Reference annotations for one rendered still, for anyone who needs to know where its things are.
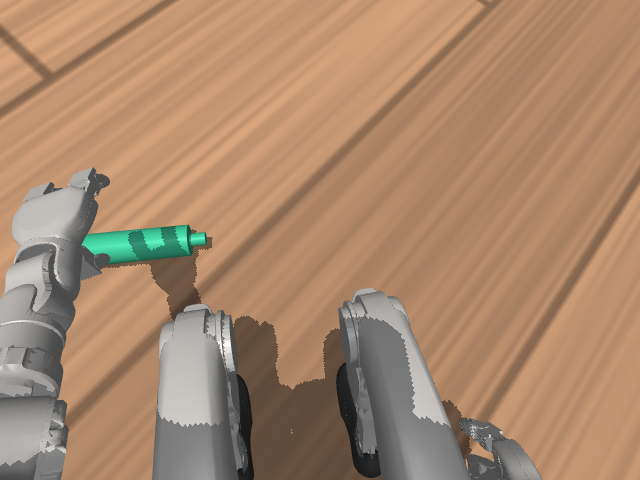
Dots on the bottle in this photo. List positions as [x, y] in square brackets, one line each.
[145, 244]

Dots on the left robot foot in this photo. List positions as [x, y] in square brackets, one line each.
[245, 425]

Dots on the left robot arm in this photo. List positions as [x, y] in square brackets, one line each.
[36, 310]

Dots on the right robot hand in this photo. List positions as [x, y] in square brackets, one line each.
[510, 460]

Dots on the left robot hand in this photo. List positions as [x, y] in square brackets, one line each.
[63, 213]

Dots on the right robot foot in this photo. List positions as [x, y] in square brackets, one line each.
[366, 464]

